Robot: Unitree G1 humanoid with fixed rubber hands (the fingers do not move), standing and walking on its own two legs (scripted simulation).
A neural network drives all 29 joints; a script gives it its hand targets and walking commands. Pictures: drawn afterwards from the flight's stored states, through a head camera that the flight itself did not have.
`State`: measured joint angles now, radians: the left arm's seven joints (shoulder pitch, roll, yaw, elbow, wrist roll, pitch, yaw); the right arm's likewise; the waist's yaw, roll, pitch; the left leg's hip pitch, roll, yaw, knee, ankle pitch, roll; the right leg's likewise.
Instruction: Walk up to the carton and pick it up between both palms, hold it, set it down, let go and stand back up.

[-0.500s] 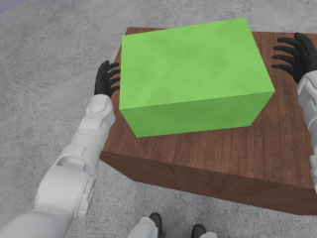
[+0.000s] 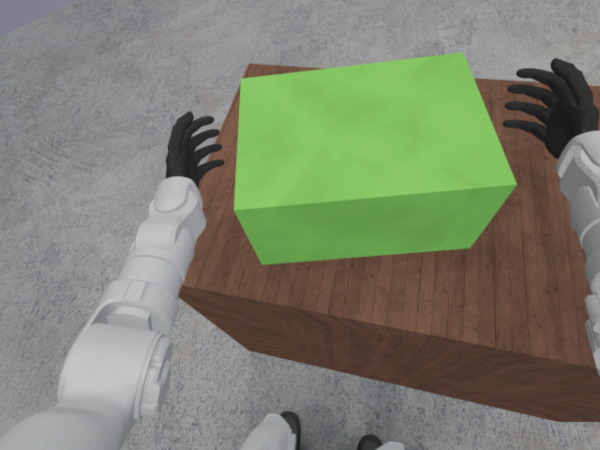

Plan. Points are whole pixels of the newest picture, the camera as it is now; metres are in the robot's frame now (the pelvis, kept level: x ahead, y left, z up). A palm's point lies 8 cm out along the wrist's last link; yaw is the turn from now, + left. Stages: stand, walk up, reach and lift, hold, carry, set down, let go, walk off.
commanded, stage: set down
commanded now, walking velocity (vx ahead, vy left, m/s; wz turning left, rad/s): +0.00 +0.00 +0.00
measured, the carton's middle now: (357, 164) +0.52 +0.02 +0.01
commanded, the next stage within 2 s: none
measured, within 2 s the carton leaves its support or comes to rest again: neither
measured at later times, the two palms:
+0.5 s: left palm (165, 195) +0.40 +0.26 +0.07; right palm out of the picture +0.48 -0.25 +0.10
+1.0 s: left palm (162, 214) +0.38 +0.26 +0.06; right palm out of the picture +0.46 -0.27 +0.08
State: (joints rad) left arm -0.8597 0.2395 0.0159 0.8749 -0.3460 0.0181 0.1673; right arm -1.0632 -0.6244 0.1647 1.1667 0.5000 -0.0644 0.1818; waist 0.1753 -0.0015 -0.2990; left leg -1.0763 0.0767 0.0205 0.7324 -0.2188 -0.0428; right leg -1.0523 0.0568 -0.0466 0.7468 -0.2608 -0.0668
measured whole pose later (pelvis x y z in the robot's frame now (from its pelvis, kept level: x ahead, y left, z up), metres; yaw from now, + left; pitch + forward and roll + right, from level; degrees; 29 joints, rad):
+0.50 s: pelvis +0.00 +0.01 +0.01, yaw +0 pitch +27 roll -1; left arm -0.74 0.29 -0.05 0.76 -0.38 0.15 0.21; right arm -0.91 -0.72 0.16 1.14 0.54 -0.01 0.28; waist 0.14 -0.01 -0.26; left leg -0.97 0.06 0.01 0.72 -0.22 -0.03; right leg -0.94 0.05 -0.04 0.72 -0.25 -0.05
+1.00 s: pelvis +0.01 +0.01 +0.02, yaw +2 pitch +24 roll +0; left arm -0.54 0.28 -0.06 0.54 -0.38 0.19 0.19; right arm -0.70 -0.75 0.08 1.03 0.55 -0.07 0.32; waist 0.13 0.02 -0.21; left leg -0.87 0.04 -0.01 0.70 -0.24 -0.03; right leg -0.83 0.04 -0.03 0.71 -0.29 -0.05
